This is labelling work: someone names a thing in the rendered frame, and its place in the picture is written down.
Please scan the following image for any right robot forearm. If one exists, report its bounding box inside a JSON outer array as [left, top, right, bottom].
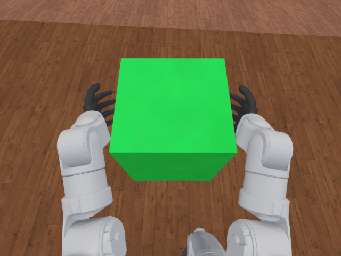
[[236, 113, 293, 256]]

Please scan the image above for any robot right upper arm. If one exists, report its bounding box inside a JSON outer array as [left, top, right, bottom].
[[226, 219, 291, 256]]

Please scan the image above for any carton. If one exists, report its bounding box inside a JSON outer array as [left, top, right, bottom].
[[109, 58, 237, 181]]

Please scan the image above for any left robot hand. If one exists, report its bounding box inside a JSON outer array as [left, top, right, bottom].
[[83, 83, 116, 126]]

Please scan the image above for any robot right thigh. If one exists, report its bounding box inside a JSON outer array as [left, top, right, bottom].
[[187, 231, 227, 256]]

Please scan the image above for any left robot forearm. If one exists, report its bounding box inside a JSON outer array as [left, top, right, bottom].
[[57, 111, 113, 249]]

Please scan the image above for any right robot hand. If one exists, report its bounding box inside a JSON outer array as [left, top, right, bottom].
[[229, 85, 258, 133]]

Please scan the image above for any robot left upper arm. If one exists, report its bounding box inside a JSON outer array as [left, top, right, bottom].
[[62, 216, 127, 256]]

